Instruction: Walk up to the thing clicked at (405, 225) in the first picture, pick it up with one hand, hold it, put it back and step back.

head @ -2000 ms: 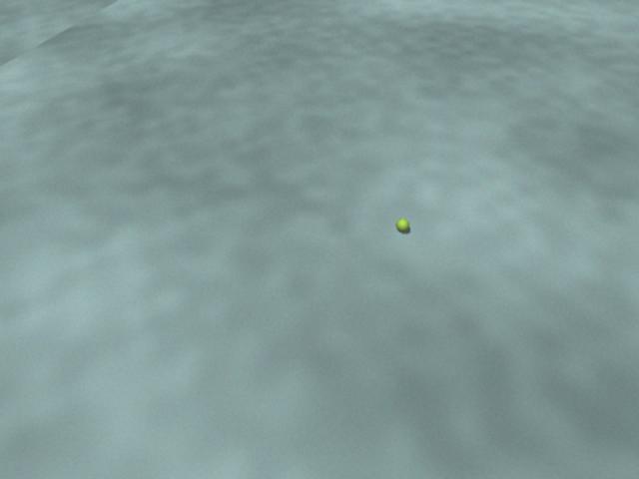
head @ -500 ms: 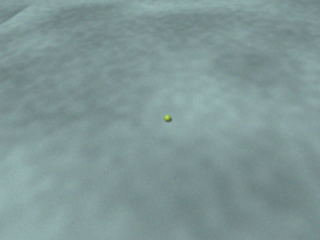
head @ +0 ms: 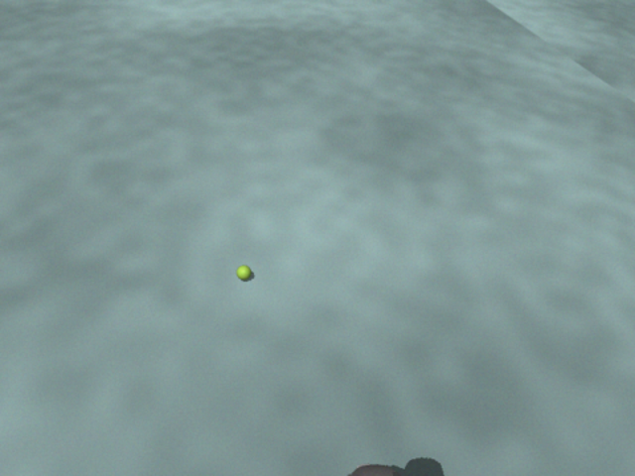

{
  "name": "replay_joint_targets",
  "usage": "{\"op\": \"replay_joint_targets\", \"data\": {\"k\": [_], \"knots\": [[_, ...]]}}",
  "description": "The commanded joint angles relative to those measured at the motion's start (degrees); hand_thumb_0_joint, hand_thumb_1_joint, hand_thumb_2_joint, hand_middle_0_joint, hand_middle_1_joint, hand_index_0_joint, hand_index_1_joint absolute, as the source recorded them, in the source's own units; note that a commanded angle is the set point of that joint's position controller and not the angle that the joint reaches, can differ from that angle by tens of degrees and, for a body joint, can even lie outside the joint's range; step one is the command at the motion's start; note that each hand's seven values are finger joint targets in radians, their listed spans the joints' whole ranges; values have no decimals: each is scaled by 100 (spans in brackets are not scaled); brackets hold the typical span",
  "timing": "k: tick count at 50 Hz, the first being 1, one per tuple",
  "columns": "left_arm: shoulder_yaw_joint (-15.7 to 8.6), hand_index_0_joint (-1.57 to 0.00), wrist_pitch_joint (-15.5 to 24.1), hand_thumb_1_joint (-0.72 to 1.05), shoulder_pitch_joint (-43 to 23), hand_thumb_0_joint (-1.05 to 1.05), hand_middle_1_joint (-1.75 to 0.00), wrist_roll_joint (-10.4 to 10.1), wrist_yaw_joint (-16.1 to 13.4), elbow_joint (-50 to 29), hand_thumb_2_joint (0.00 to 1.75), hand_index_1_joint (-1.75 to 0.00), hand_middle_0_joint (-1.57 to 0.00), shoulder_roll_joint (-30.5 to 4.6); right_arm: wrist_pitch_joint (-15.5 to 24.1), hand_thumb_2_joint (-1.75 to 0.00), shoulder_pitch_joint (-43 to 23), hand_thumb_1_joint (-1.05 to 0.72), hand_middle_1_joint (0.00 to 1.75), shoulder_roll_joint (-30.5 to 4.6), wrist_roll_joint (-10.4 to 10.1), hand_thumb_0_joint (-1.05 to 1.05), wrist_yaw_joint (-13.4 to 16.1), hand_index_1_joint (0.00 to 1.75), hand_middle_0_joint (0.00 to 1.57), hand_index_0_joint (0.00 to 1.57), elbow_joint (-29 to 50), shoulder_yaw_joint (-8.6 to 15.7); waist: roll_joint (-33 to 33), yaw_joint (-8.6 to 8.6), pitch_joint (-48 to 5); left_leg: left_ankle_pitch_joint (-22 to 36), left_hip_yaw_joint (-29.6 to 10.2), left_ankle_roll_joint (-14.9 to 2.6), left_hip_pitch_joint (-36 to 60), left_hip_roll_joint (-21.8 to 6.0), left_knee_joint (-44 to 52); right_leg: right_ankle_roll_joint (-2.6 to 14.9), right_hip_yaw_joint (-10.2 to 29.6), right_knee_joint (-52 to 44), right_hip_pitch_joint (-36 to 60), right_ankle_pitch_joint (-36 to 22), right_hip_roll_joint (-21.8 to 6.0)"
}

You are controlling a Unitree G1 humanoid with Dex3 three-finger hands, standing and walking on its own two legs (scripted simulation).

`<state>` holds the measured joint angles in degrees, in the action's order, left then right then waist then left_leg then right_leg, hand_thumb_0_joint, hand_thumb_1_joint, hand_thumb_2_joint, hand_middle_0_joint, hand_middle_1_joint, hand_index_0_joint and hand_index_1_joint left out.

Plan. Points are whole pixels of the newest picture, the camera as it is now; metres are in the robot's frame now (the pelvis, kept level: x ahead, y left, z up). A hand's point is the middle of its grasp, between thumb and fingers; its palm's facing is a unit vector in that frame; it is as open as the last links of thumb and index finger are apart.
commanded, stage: walk up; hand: left
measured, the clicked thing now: (243, 272) +0.96 +0.21 -0.74
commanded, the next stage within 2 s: none
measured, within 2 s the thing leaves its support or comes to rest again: neither
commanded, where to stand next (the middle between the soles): +0.62 -0.02 m, yaw -4 degrees
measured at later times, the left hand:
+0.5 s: hand (163, 388) +0.29 +0.22 -0.12, palm faces -0.10 -0.92 -0.39, open 7.4 cm
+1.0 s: hand (193, 273) +0.51 +0.22 -0.13, palm faces -0.12 -0.89 -0.44, open 7.4 cm
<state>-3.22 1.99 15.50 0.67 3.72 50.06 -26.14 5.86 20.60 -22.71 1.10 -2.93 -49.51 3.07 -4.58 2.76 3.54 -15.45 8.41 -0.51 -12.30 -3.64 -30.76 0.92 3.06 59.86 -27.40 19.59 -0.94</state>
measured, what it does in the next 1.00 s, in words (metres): walks ahead: right foot, then left foot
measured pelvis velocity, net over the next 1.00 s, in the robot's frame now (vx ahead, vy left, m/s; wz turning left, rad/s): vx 0.39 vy -0.06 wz -0.08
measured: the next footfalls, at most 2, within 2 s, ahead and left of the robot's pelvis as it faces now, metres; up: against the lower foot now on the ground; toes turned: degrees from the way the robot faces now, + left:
right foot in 0.22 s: +0.24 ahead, -0.17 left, +0.00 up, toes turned -6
left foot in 0.60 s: +0.40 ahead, +0.10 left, +0.00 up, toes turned +1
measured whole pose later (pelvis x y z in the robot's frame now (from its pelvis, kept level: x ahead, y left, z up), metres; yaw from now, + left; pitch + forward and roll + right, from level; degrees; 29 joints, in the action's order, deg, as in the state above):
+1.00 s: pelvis +0.39 -0.06 -0.02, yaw -5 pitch -3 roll +0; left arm -3.7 5.2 15.1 1.1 2.7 49.0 -24.8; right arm 1.8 21.7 -25.5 0.3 -3.0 -49.1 2.8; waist 2.2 1.7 4.4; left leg -26.9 1.3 -1.4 -14.7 -4.7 -49.4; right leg 0.8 -3.5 39.3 -22.1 13.6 -2.2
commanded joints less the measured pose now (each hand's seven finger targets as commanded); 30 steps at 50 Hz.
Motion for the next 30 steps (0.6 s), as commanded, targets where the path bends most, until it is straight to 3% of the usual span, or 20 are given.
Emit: {"op": "replay_joint_targets", "data": {"k": [1, 3, 7, 8, 9, 10, 11, 12, 13, 14, 16, 17, 18, 21, 23, 26, 27, 28, 29, 30], "knots": [[-296, -20, 145, 90, -319, 0, -30, -43, 95, -552, 90, -30, -20, -854, 174, -90, 61, -90, 30, -1775, 11, 0, 139, 30, 20, 20, 465, 490, 1351, -60, 146, 586, -1222, -1243, 441, -1440, 1716, -114, 0, -1012, -546, -205, -377], [-281, -20, 141, 90, -503, 0, -30, -30, 146, -621, 90, -30, -20, -777, 156, -90, -18, -90, 30, -1799, -9, 0, 132, 30, 20, 20, 495, 487, 1366, -79, 104, 679, -829, -1148, 352, -1303, 1569, -56, -250, -1701, -202, -612, -421], [-307, -20, 152, 90, -569, 0, -30, -25, 156, -548, 90, -30, -20, -752, 33, -90, -38, -90, 30, -1793, -14, 0, 128, 30, 20, 20, 530, 492, 1252, -102, -143, 826, -518, -927, 261, -1174, 992, 71, -756, -2433, 773, -970, -79], [-322, -20, 162, 90, -318, 0, -30, -31, 131, -455, 90, -30, -20, -734, -3, -90, -77, -90, 30, -1775, -38, 0, 139, 30, 20, 20, 566, 484, 1077, -273, -259, 907, -469, -835, 195, -1170, 601, 116, -834, -2670, 1242, -1131, 11], [-390, -20, 201, 90, 15, 0, -30, -19, 88, -346, 90, -30, -20, -882, -41, -90, -62, -90, 30, -1656, -37, 0, 136, 30, 20, 20, 578, 430, 695, -474, -464, 1388, -220, -724, -32, -984, -305, 182, -866, -2981, 2025, -1059, 134], [-531, -20, 265, 90, 573, 0, -30, -13, 12, -183, 90, -30, -20, -1183, -52, -90, 217, -90, 30, -1283, -50, 0, 139, 30, 20, 20, 599, 284, -242, -756, -810, 1229, -36, -527, -643, -658, -1737, 313, -381, -3132, 3006, -599, 57], [-677, -20, 310, 90, 1063, 0, -30, 2, -90, -215, 90, -30, -20, -1697, -48, -90, 367, -90, 30, -846, -72, 0, 139, 30, 20, 20, 769, 122, -1491, -891, -1087, -785, -37, -259, -1832, -53, -3228, 771, 1874, -3635, 3734, 182, -1335], [-662, -20, 317, 90, 984, 0, -30, -92, -114, -313, 90, -30, -20, -1979, -107, -90, 160, -90, 30, -1282, -108, 0, 177, 30, 20, 20, 720, 233, -1117, -907, -895, -1520, -580, -152, -2561, 195, -3815, 1436, 3777, -4449, 3503, 480, -2197], [-634, -20, 301, 90, 676, 0, -30, -188, -133, -377, 90, -30, -20, -1884, -161, -90, -96, -90, 30, -1583, -72, 0, 216, 30, 20, 20, 609, 321, -338, -773, -455, -1295, -1034, -143, -2516, -172, -4087, 1576, 3546, -4404, 2862, 366, -2219], [-583, -20, 298, 90, 403, 0, -30, -228, -167, -447, 90, -30, -20, -1709, -163, -90, -102, -90, 30, -1547, -127, 0, 205, 30, 20, 20, 544, 306, -177, -667, -240, -988, -1110, -180, -2527, -273, -3977, 1565, 2749, -4310, 2647, -298, -1958], [-485, -20, 320, 90, 92, 0, -30, -173, -201, -506, 90, -30, -20, -1421, -195, -90, 116, -90, 30, -1349, -112, 0, 152, 30, 20, 20, 384, 283, -324, -370, 30, -759, -1118, -199, -2072, -432, -3296, 1267, 1703, -4240, 1784, -645, -1458], [-443, -20, 347, 90, 3, 0, -30, -151, -200, -538, 90, -30, -20, -1314, -206, -90, 317, -90, 30, -1363, -89, 0, 107, 30, 20, 20, 297, 304, -370, -279, -7, -533, -1034, -143, -1822, -409, -3047, 1212, 1320, -4202, 1572, -836, -1257], [-419, -20, 369, 90, 26, 0, -30, -122, -189, -557, 90, -30, -20, -1284, -219, -90, 311, -90, 30, -1372, -51, 0, 58, 30, 20, 20, 263, 333, -352, -278, 7, -431, -908, -112, -1670, -372, -2884, 1235, 1136, -4221, 1304, -810, -1174], [-456, -20, 411, 90, 19, 0, -30, -47, -185, -674, 90, -30, -20, -1369, -229, -90, -18, -90, 30, -1301, 0, 0, -41, 30, 20, 20, 369, 363, -417, -361, 54, -298, -715, 12, -1614, -392, -1956, 1336, 964, -4426, 1027, 299, -1223], [-453, -20, 420, 90, 181, 0, -30, -11, -165, -672, 90, -30, -20, -1378, -173, -90, -366, -90, 30, -1241, 24, 0, -83, 30, 20, 20, 492, 377, -387, -481, 22, -149, -716, 14, -1501, -346, -1314, 1311, 989, -4370, 1059, 361, -1245], [-418, -20, 407, 90, 57, 0, -30, -32, -145, -710, 90, -30, -20, -1425, -77, -90, -477, -90, 30, -1189, 18, 0, -99, 30, 20, 20, 494, 414, -303, -390, -26, 167, -605, -18, -836, -199, -669, 1175, 835, -4107, 792, 297, -1244], [-410, -20, 399, 90, -137, 0, -30, -39, -147, -735, 90, -30, -20, -1461, -57, -90, -207, -90, 30, -1182, 30, 0, -90, 30, 20, 20, 415, 435, -259, -165, -130, 467, -490, -54, -274, -149, -448, 1062, 714, -3887, 527, 279, -1238], [-351, -20, 380, 90, -216, 0, -30, -19, -156, -764, 90, -30, -20, -1340, -34, -90, 74, -90, 30, -1263, 42, 0, -66, 30, 20, 20, 308, 488, -31, 58, -239, 428, -412, -90, 491, 2, -391, 913, 547, -3428, 57, 288, -1097], [-256, -20, 364, 90, -85, 0, -30, 16, -161, -758, 90, -30, -20, -1095, 4, -90, 472, -90, 30, -1410, 48, 0, -18, 30, 20, 20, 163, 567, 497, 271, -468, 86, -458, -189, 1323, 146, -140, 736, 276, -2549, -292, -114, -810], [-145, -20, 375, 90, 117, 0, -30, -4, -161, -755, 90, -30, -20, -718, 55, -90, 1032, -90, 30, -1778, 79, 0, 43, 30, 20, 20, 72, 677, 1761, 512, -747, -1060, -1659, -439, 1893, -603, 683, 439, -350, -722, -757, -317, -246]]}}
